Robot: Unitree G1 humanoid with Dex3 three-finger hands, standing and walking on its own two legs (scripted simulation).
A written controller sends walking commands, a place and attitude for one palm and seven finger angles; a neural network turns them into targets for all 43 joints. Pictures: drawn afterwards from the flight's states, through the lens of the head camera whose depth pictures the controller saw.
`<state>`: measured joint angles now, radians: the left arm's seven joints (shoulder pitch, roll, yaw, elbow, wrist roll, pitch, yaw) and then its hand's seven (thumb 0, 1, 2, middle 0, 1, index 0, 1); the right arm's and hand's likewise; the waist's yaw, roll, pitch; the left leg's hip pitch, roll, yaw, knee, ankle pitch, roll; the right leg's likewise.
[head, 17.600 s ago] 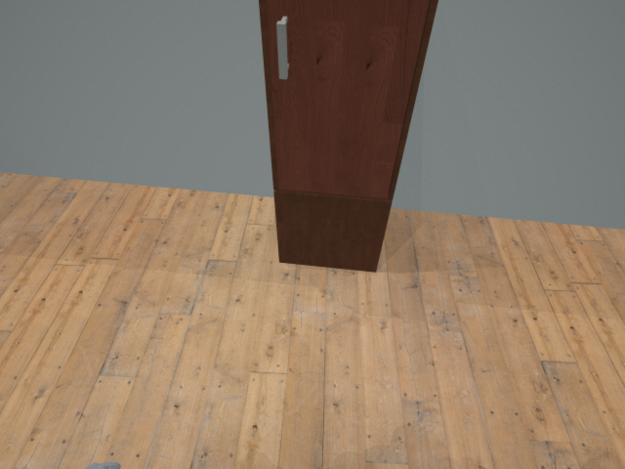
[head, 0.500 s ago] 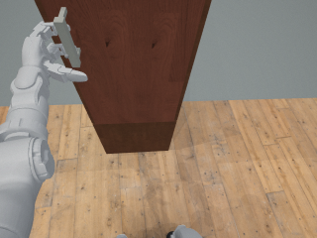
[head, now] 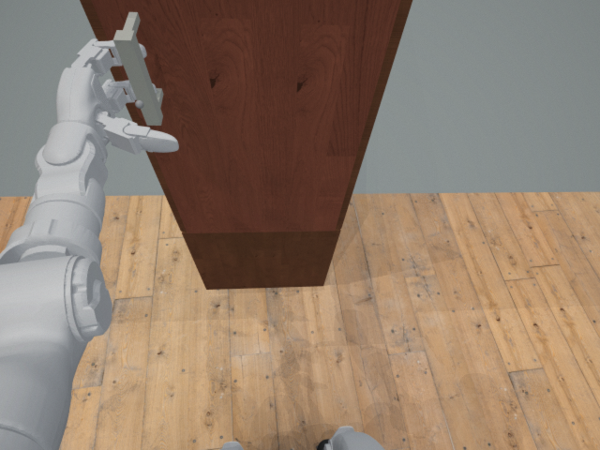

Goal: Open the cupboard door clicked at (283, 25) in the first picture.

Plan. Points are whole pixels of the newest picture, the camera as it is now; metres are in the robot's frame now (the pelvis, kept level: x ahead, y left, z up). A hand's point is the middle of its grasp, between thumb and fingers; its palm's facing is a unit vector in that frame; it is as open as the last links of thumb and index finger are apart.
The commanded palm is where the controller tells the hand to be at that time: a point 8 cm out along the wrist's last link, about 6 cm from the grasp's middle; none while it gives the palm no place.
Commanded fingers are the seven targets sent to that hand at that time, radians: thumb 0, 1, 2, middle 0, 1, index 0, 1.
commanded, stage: slide the fingers in behind the handle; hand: left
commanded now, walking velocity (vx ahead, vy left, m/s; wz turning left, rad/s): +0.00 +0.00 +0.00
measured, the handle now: (144, 72) +0.57 +0.17 +0.15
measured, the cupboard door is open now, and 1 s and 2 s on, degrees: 0 0 19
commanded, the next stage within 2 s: close the thumb around the handle in 0.04 s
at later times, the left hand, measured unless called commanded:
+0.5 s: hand (164, 102) +0.52 +0.14 +0.14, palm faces -0.02 -1.00 -0.01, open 10.3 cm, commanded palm +0.50 +0.18 +0.14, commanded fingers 0.00 0.56 0.76 -0.38 -1.31 -0.38 -1.31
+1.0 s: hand (162, 101) +0.52 +0.14 +0.14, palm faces -0.03 -1.00 +0.00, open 5.3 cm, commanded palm +0.49 +0.19 +0.14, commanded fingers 0.00 0.90 0.90 -0.40 -1.35 -0.40 -1.35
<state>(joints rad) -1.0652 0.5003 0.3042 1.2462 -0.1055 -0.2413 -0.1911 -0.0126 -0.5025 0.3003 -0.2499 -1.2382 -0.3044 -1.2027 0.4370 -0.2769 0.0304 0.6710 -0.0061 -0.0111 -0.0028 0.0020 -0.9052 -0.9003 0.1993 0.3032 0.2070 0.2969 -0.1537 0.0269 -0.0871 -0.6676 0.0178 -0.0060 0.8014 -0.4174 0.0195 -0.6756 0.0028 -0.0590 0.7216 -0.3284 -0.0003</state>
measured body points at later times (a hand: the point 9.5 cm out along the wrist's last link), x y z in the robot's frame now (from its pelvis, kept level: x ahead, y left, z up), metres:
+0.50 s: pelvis +0.00 +0.00 +0.00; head +0.09 +0.00 +0.44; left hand +0.52 +0.19 +0.14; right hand -0.01 -0.26 -0.11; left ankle -0.03 +0.10 -0.71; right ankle +0.00 -0.12 -0.71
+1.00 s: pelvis +0.00 -0.01 +0.00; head +0.09 +0.00 +0.44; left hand +0.52 +0.19 +0.14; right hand -0.02 -0.27 -0.11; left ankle -0.03 +0.10 -0.71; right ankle +0.00 -0.12 -0.71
